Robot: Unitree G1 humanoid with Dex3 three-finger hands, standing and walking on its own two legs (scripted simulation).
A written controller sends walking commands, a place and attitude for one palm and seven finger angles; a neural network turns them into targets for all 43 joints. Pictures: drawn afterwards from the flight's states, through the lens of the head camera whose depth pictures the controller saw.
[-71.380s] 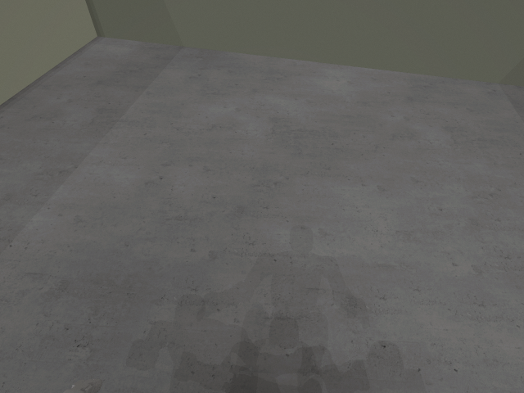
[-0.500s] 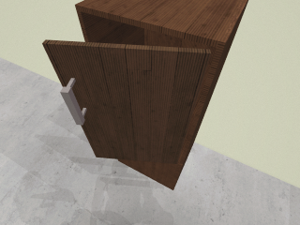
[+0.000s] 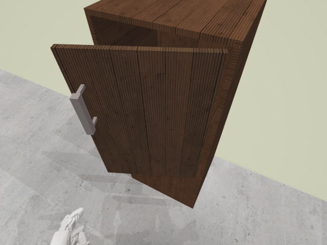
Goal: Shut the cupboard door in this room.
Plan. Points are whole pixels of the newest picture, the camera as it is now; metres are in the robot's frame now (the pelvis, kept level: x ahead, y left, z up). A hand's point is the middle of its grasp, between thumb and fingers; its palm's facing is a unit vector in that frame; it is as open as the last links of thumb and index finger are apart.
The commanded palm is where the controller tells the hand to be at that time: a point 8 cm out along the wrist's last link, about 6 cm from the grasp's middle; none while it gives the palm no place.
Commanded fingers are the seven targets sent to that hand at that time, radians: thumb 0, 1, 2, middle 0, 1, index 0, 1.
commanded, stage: raise the hand and make a fist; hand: left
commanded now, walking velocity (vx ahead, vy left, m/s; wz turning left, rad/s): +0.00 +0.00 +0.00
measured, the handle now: (86, 110) +0.44 +0.24 +0.09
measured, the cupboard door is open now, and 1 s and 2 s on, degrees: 23 23 23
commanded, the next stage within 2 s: bring the fist close to the handle in 1.78 s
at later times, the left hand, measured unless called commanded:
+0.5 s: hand (88, 238) +0.14 +0.17 +0.00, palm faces -0.05 -1.00 -0.05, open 5.1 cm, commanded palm +0.12 +0.23 +0.00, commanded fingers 0.00 0.90 0.90 -0.79 -0.94 -0.79 -0.94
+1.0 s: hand (75, 214) +0.18 +0.19 +0.05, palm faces -0.01 -1.00 -0.06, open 3.2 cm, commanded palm +0.15 +0.25 +0.06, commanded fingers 0.00 0.90 0.90 -1.25 -1.44 -1.25 -1.44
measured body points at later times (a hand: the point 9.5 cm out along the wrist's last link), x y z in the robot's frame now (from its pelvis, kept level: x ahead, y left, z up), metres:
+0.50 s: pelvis -0.06 +0.00 -0.08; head -0.02 +0.01 +0.37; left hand +0.14 +0.22 +0.00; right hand +0.16 -0.19 -0.14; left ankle +0.00 +0.14 -0.73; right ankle -0.03 -0.12 -0.73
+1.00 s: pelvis -0.03 +0.02 -0.04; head -0.01 +0.02 +0.41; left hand +0.17 +0.25 +0.05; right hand +0.15 -0.22 -0.10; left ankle +0.00 +0.14 -0.73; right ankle -0.03 -0.12 -0.73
